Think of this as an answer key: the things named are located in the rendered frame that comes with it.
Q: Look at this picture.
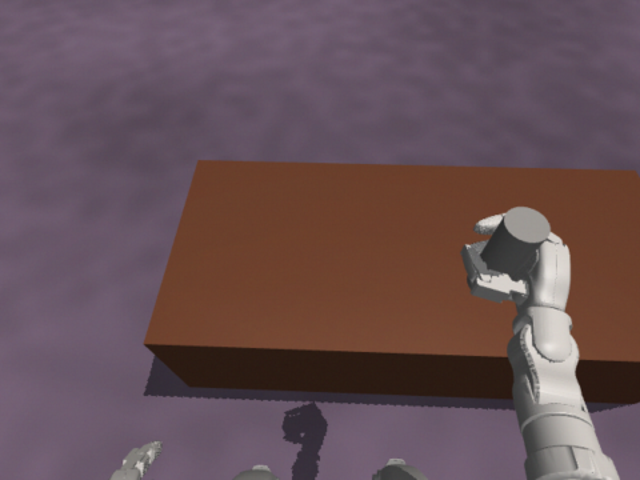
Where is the right robot hand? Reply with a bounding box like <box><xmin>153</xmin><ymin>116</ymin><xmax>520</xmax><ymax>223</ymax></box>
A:
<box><xmin>460</xmin><ymin>213</ymin><xmax>571</xmax><ymax>314</ymax></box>

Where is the right robot arm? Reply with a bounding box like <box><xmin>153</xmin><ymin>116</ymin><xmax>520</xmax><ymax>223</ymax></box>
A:
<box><xmin>507</xmin><ymin>306</ymin><xmax>620</xmax><ymax>480</ymax></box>

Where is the can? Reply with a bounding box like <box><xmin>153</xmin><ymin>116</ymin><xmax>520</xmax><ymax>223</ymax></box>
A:
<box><xmin>467</xmin><ymin>207</ymin><xmax>550</xmax><ymax>289</ymax></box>

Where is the left robot hand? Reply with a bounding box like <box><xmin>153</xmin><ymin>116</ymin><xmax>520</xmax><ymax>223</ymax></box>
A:
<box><xmin>109</xmin><ymin>440</ymin><xmax>162</xmax><ymax>480</ymax></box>

